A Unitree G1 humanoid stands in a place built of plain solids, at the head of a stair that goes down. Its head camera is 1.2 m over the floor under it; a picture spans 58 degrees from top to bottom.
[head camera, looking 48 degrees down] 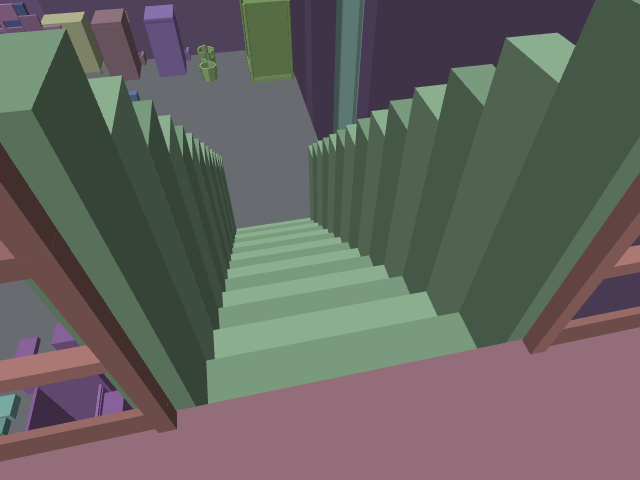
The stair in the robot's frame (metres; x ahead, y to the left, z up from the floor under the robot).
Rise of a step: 0.20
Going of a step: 0.24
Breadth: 0.98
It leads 12 degrees to the left of straight ahead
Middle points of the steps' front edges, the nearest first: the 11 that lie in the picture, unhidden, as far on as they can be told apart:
0.56 -0.11 0.00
0.79 -0.06 -0.19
1.03 -0.01 -0.39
1.26 0.04 -0.59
1.50 0.09 -0.78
1.73 0.14 -0.98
1.97 0.19 -1.17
2.20 0.24 -1.37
2.43 0.29 -1.57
2.67 0.34 -1.76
2.90 0.39 -1.96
